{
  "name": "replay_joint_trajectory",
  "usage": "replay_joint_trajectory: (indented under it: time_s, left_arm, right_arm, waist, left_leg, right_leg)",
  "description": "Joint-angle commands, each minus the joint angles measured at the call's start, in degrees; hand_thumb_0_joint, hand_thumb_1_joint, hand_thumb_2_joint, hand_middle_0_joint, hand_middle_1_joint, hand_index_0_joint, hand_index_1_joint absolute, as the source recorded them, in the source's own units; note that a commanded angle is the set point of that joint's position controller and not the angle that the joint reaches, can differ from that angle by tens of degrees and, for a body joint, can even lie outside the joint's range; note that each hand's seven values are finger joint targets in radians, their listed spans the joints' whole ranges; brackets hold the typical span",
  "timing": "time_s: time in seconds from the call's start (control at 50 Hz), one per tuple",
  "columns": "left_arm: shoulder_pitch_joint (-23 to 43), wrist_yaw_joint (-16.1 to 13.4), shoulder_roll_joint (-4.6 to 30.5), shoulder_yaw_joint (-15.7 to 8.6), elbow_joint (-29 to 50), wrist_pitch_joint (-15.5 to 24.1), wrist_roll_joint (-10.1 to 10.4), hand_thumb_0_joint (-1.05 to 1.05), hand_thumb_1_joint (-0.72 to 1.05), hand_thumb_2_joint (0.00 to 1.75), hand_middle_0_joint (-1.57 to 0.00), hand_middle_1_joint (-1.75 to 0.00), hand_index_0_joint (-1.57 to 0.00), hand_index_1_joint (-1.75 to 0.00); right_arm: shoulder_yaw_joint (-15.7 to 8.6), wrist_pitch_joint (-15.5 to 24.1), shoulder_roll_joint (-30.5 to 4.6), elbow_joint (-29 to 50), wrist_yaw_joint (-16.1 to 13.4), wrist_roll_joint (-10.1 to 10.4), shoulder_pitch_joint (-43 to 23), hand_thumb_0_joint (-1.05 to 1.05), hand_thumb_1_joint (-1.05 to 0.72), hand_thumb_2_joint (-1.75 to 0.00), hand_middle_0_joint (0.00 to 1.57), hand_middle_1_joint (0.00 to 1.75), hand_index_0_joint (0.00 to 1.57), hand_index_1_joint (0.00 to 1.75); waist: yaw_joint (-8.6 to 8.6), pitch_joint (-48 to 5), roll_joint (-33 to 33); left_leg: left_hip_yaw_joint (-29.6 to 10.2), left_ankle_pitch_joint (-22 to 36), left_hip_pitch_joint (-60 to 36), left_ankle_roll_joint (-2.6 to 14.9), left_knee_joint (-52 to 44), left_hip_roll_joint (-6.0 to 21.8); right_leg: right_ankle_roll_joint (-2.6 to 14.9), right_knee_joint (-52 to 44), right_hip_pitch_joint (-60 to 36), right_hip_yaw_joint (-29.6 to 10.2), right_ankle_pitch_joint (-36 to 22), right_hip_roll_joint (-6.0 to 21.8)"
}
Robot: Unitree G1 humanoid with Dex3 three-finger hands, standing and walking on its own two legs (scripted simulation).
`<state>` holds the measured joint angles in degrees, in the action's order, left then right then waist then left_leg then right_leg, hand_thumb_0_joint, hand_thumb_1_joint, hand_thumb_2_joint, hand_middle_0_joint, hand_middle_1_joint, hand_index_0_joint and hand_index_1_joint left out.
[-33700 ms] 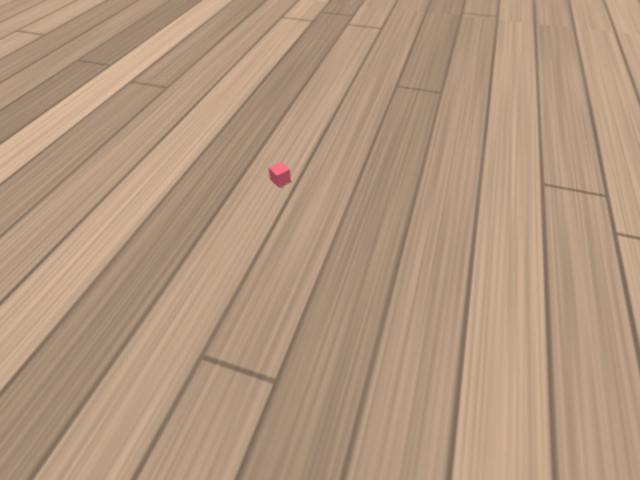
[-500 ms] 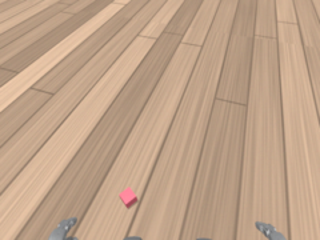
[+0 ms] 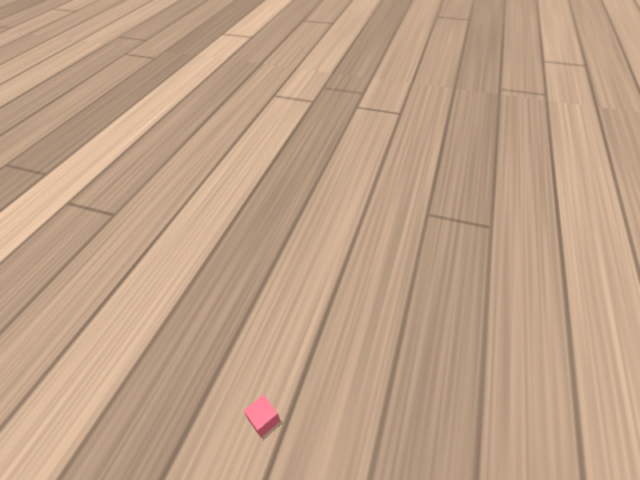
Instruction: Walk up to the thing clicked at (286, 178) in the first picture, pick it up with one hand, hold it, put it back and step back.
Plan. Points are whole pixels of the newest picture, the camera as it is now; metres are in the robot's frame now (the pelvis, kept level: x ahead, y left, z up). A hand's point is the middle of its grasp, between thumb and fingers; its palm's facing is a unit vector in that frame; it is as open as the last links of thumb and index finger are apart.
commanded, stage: stand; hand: left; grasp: from above
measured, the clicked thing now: (262, 415) +0.43 +0.21 -0.74
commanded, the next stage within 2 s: step back in 1.78 s
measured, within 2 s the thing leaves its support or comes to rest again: neither
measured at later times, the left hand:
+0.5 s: hand out of the picture +0.06 +0.24 -0.16, palm faces +0.00 -0.94 -0.34, open 7.4 cm
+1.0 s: hand out of the picture +0.08 +0.24 -0.15, palm faces +0.00 -0.94 -0.34, open 7.4 cm
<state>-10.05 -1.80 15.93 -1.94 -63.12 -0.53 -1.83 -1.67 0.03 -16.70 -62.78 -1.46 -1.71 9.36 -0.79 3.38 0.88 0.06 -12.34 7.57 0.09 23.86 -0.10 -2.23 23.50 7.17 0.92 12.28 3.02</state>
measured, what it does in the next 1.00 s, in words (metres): stands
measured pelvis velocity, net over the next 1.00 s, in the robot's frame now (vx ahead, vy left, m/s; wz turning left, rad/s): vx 0.01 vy -0.01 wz -0.02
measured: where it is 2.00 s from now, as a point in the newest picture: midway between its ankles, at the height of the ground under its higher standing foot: outside the picture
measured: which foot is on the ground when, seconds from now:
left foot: down 0.00-1.00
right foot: down 0.00-1.00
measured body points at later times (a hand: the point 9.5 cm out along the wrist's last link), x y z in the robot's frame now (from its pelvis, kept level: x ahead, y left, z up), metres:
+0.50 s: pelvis +0.00 -0.01 +0.00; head +0.01 -0.01 +0.45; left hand +0.06 +0.29 -0.13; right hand +0.06 -0.30 -0.14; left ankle +0.01 +0.12 -0.74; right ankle +0.01 -0.14 -0.74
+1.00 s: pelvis +0.01 -0.01 +0.01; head +0.01 -0.01 +0.45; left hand +0.08 +0.28 -0.13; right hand +0.07 -0.30 -0.14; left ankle +0.01 +0.12 -0.74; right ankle +0.01 -0.14 -0.74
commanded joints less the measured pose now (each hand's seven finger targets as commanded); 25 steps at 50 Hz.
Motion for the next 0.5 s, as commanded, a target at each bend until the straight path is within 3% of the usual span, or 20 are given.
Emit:
replay_joint_trajectory:
  time_s: [0.0, 0.3, 0.42, 0.48]
  left_arm:
    - [1.6, -0.4, 10.9, -1.9, 2.1, 1.3, 0.0, 0.00, 0.90, 0.90, -0.20, -0.30, -0.20, -0.30]
    - [4.1, 0.0, 12.2, -1.8, 0.2, 1.5, 0.3, 0.00, 0.90, 0.90, -0.20, -0.30, -0.20, -0.30]
    - [4.9, 0.0, 12.7, -1.7, 0.2, 1.8, 0.5, 0.00, 0.90, 0.90, -0.20, -0.30, -0.20, -0.30]
    - [4.6, 0.1, 12.6, -1.8, -0.1, 1.7, 0.6, 0.00, 0.90, 0.90, -0.20, -0.30, -0.20, -0.30]
  right_arm:
    - [-2.4, 1.3, -11.1, 2.9, -0.3, 0.2, -2.6, 0.00, -0.90, -0.90, 0.20, 0.30, 0.20, 0.30]
    - [-1.7, 1.3, -11.8, 1.4, 0.0, 0.4, -3.9, 0.00, -0.90, -0.90, 0.20, 0.30, 0.20, 0.30]
    - [-1.4, 1.4, -12.2, 1.1, 0.1, 0.4, -4.1, 0.00, -0.90, -0.90, 0.20, 0.30, 0.20, 0.30]
    - [-1.2, 1.4, -12.4, 0.8, 0.0, 0.5, -4.1, 0.00, -0.90, -0.90, 0.20, 0.30, 0.20, 0.30]
  waist:
    - [-0.08, -0.3, -0.8]
    - [0.33, -1.2, -1.0]
    - [0.58, -3.0, -1.3]
    - [0.48, -2.7, -0.9]
  left_leg:
    - [-6.0, 0.4, 1.9, 1.08, -8.0, 6.0]
    - [-5.2, 1.7, 0.5, 0.93, -8.6, 6.3]
    - [-4.7, 7.9, -1.6, 1.11, -7.7, 6.8]
    - [-4.5, 6.7, -1.4, 1.13, -7.9, 6.7]
  right_leg:
    - [2.53, -5.4, 0.1, -3.7, -2.7, 3.2]
    - [2.53, -7.2, -0.6, -4.3, -3.8, 3.7]
    - [2.53, -7.1, -1.4, -4.3, -8.2, 4.1]
    - [2.42, -7.3, -1.3, -4.4, -8.4, 4.1]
